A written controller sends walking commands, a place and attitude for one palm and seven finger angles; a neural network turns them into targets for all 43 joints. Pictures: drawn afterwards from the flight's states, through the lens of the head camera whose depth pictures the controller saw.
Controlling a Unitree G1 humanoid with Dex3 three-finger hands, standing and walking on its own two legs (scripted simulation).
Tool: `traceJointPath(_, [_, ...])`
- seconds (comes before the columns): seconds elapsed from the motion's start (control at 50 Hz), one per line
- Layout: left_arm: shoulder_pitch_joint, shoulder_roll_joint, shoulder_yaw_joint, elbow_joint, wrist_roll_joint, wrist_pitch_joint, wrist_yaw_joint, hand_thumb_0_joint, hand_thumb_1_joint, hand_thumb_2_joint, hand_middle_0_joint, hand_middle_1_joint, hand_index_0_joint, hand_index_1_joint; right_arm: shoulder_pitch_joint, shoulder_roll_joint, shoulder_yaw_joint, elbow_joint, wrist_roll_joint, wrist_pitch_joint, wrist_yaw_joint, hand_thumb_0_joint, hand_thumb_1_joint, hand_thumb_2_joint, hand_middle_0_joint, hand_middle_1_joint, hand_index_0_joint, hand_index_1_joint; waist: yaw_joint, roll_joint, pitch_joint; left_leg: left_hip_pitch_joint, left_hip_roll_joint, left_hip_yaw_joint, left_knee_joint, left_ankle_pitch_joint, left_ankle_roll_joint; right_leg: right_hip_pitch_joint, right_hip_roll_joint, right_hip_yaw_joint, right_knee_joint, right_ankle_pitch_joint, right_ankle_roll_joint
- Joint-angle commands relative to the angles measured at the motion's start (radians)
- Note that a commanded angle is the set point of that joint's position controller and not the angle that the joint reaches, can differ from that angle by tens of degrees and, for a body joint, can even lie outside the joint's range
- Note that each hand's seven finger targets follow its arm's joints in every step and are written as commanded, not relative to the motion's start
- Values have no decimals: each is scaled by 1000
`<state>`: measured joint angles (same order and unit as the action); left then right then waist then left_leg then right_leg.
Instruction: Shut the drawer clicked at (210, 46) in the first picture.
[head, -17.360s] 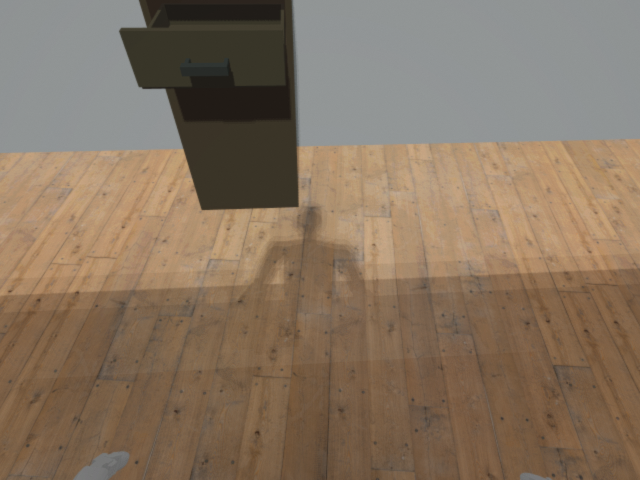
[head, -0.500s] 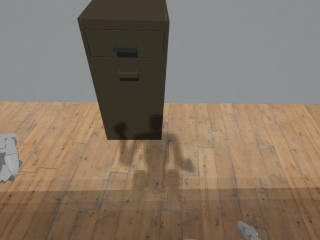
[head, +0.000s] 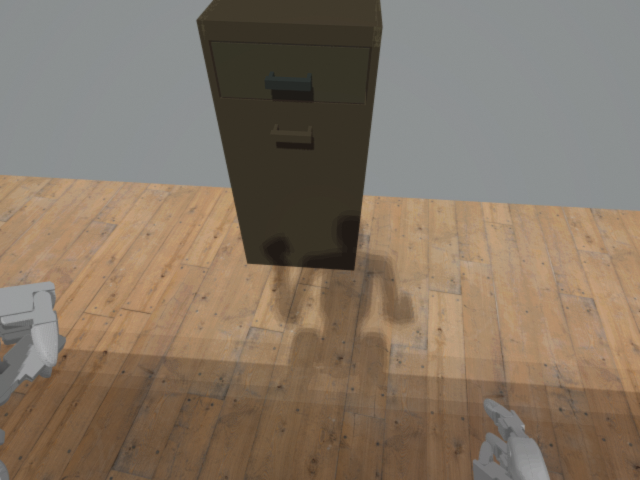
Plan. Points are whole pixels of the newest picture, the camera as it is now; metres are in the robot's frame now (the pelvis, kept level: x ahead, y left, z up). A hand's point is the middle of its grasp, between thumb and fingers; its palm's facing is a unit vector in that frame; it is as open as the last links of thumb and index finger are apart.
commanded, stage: stop stepping back and stand still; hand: left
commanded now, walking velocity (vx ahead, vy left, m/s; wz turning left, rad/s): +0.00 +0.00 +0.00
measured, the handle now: (289, 79) +0.99 +0.13 +0.03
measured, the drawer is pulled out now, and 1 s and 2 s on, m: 0.00 0.00 0.00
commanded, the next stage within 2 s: let the arm hang, fingers relaxed in 0.40 s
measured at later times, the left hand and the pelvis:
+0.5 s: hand (67, 327) +0.21 +0.24 +0.17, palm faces +0.29 -0.82 -0.50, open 3.2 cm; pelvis +0.02 +0.01 +0.01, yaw -1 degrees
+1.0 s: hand out of the picture -0.03 +0.24 -0.16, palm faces -0.01 -0.97 -0.25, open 4.5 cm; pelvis -0.02 +0.02 +0.01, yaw +1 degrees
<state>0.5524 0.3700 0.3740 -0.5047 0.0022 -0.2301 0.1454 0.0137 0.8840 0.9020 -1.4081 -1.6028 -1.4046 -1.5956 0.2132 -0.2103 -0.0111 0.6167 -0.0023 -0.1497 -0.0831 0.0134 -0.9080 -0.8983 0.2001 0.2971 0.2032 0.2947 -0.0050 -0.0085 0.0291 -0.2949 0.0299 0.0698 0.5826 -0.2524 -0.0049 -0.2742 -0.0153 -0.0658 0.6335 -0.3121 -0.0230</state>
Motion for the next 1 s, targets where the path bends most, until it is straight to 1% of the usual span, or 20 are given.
traceJointPath(0.0, [31, 182, 123, -282, -19, -67, 14, 0, 900, 900, -1400, -1600, -1400, -1600, -70, -94, -35, -152, 4, -38, 15, 0, -900, -900, 200, 300, 200, 300, 3, -95, -64, -56, 5, -29, 7, -75, 26, 50, -154, 298, -295, 45, -36])
traceJointPath(0.02, [39, 196, 134, -281, -26, -57, 19, 0, 900, 900, -1400, -1600, -1400, -1600, -67, -95, -37, -151, 8, -29, 18, 0, -900, -900, 200, 300, 200, 300, 0, -150, -59, -85, -11, -19, 92, -62, 12, 67, -220, 372, -336, 96, -69])
traceJointPath(0.04, [42, 183, 126, -270, -29, -54, 20, 0, 900, 900, -1400, -1600, -1400, -1600, -67, -88, -34, -148, 10, -24, 21, 0, -900, -900, 200, 300, 200, 300, 0, -137, -69, -97, -11, -22, 125, -71, 6, 100, -251, 380, -332, 210, -92])
traceJointPath(0.06, [38, 181, 130, -269, -27, -57, 24, 0, 900, 900, -1400, -1600, -1400, -1600, -66, -84, -28, -145, 8, -21, 23, 0, -900, -900, 200, 300, 200, 300, 2, -107, -96, -95, -3, -33, 89, -82, 7, 154, -250, 337, -295, 327, -98])
traceJointPath(0.1, [57, 171, 130, -251, -28, -57, 28, 0, 900, 900, -1400, -1600, -1400, -1600, -69, -82, -22, -141, 4, -19, 17, 0, -900, -900, 200, 300, 200, 300, -5, -55, -123, 13, 0, -37, -68, 62, 16, 155, -187, 219, -202, 443, -56])
traceJointPath(0.14, [74, 158, 119, -239, -33, -53, 24, 0, 900, 900, -1400, -1600, -1400, -1600, -82, -102, -28, -152, 7, -16, 9, 0, -900, -900, 200, 300, 200, 300, 4, 21, -150, 134, 65, -90, -142, 333, 33, 123, -88, 118, -127, 405, 5])
traceJointPath(0.16, [78, 155, 112, -231, -33, -52, 20, 0, 900, 900, -1400, -1600, -1400, -1600, -86, -112, -32, -157, 11, -13, 8, 0, -900, -900, 200, 300, 200, 300, 11, 50, -148, 157, 106, -130, -155, 366, 48, 89, -57, 104, -126, 316, 22])
traceJointPath(0.2, [64, 162, 117, -242, -26, -53, 18, 0, 900, 900, -1400, -1600, -1400, -1600, -88, -100, -22, -157, 8, -6, 5, 0, -900, -900, 200, 300, 200, 300, 8, 112, -130, 121, 121, -148, -174, 422, 57, 108, -33, 65, -112, 316, 29])
traceJointPath(0.34, [124, 169, 118, -274, -36, -57, 14, 0, 900, 900, -1400, -1600, -1400, -1600, -93, -101, -28, -175, 11, -6, 12, 0, -900, -900, 200, 300, 200, 300, 7, 30, -171, 87, 65, -90, -127, 357, 29, 188, -63, 112, -171, 452, 12])
traceJointPath(0.46, [144, 170, 131, -261, -45, -55, 17, 0, 900, 900, -1400, -1600, -1400, -1600, -98, -101, -30, -179, 8, 11, 8, 0, -900, -900, 200, 300, 200, 300, 4, 50, -132, 58, 54, -87, -155, 210, 24, 147, -63, 129, -218, 331, 9])
traceJointPath(0.48, [-59, 82, -280, 588, 46, 103, -128, 0, 900, 900, -1400, -1600, -1400, -1600, -158, -300, -81, 72, 15, -32, 101, 0, -900, -900, 200, 300, 200, 300, -39, 50, -70, 15, 82, -95, 15, 324, 35, -14, -151, 67, -92, 458, -11])
traceJointPath(0.5, [-78, 70, -245, 600, 26, 182, -140, 0, 900, 900, -1360, -1557, -1360, -1557, -81, -257, -84, 50, 23, 35, 103, 0, -900, -900, 200, 300, 200, 300, -30, 89, -137, 57, 87, -99, -25, 264, 23, -32, -136, 117, -127, 329, -15])
traceJointPath(0.54, [-110, 37, -259, 641, 28, 200, -143, 0, 900, 900, -1280, -1470, -1280, -1470, -67, -233, -68, 48, 10, 63, 99, 0, -900, -900, 200, 300, 200, 300, -13, 49, -131, -19, 121, -153, -68, 161, 55, -33, -98, 76, -108, 128, -2])
traceJointPath(0.6, [-224, 71, -278, 808, 33, 203, -143, 0, 900, 900, -1160, -1340, -1160, -1340, -83, -250, -45, 64, -12, 92, 96, 0, -900, -900, 200, 300, 200, 300, -2, -164, -83, -71, 98, -198, -99, 102, 73, 3, -88, 101, -152, 76, -18])
traceJointPath(0.62, [-258, 84, -284, 871, 34, 204, -141, 0, 900, 900, -1120, -1297, -1120, -1297, -76, -251, -46, 73, -16, 101, 96, 0, -900, -900, 200, 300, 200, 300, -6, -189, -81, -53, 83, -188, -96, 112, 68, 2, -102, 118, -165, 82, -33])
traceJointPath(0.66, [-300, 74, -300, 997, 27, 213, -137, 0, 900, 900, -1040, -1210, -1040, -1210, -75, -240, -38, 112, -22, 117, 93, 0, -900, -900, 200, 300, 200, 300, -10, -148, -66, -5, 61, -171, -99, 121, 62, -22, -116, 133, -180, 76, -45])
traceJointPath(0.72, [-310, 65, -323, 1148, 20, 226, -131, 0, 900, 900, -920, -1080, -920, -1080, -85, -227, -23, 159, -26, 134, 91, 0, -900, -900, 200, 300, 200, 300, 7, 64, -40, -30, 76, -192, -195, 61, 61, 31, -83, 120, -195, -1, -23])
traceJointPath(0.8, [-300, 59, -335, 1312, 16, 222, -133, 0, 900, 900, -760, -907, -760, -907, -65, -190, -19, 237, -22, 148, 83, 0, -900, -900, 200, 300, 200, 300, 4, 150, -30, -19, 52, -164, -230, -99, 44, 44, -91, 144, -271, -65, -33])
traceJointPath(0.9, [-313, 60, -323, 1432, 16, 216, -133, 0, 900, 900, -560, -690, -560, -690, -6, -185, -35, 314, -23, 157, 72, 0, -900, -900, 200, 300, 200, 300, -5, 122, -28, 13, 50, -155, -222, -152, 45, 22, -99, 149, -338, -139, -46])
traceJointPath(0.98, [-337, 66, -323, 1494, 14, 214, -135, 0, 900, 900, -400, -517, -400, -517, 27, -199, -46, 365, -20, 156, 67, 0, -900, -900, 200, 300, 200, 300, -12, 32, -8, 43, 63, -162, -227, -129, 50, -6, -99, 143, -359, -154, -49])
